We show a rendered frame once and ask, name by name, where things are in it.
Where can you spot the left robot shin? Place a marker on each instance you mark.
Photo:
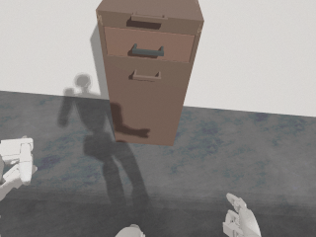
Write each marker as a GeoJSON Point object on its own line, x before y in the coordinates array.
{"type": "Point", "coordinates": [135, 226]}

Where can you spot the handle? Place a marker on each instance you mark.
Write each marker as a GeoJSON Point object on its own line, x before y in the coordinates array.
{"type": "Point", "coordinates": [149, 19]}
{"type": "Point", "coordinates": [136, 50]}
{"type": "Point", "coordinates": [146, 78]}

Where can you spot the robot right hand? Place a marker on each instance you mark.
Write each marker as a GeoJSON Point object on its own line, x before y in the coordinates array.
{"type": "Point", "coordinates": [244, 223]}

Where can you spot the cabinet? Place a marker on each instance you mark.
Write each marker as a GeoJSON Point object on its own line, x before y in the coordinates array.
{"type": "Point", "coordinates": [148, 112]}

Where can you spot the drawer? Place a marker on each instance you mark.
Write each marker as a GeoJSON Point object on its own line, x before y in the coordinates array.
{"type": "Point", "coordinates": [176, 47]}

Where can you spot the left robot thigh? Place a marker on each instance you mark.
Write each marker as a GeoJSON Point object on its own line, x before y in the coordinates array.
{"type": "Point", "coordinates": [130, 232]}

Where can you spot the robot left hand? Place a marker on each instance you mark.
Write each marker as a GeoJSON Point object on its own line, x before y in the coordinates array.
{"type": "Point", "coordinates": [16, 152]}

